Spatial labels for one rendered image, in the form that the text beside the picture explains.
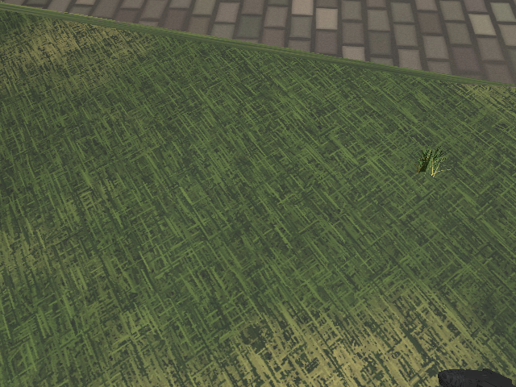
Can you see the right robot hand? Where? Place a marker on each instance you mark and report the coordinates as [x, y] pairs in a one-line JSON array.
[[473, 378]]

